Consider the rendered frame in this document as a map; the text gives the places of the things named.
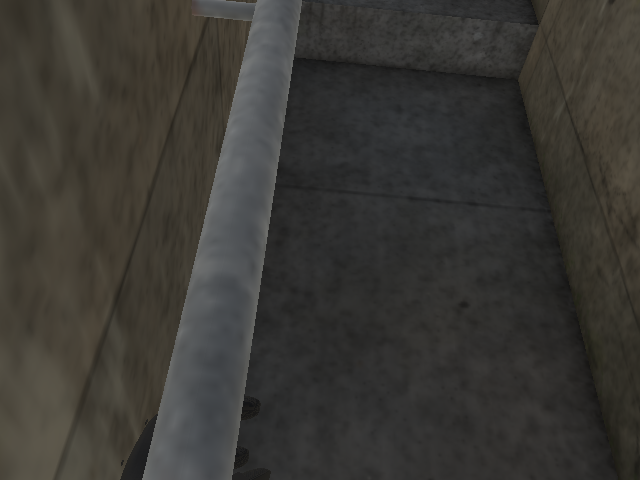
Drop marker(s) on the left robot hand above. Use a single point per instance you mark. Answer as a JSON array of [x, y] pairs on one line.
[[135, 466]]

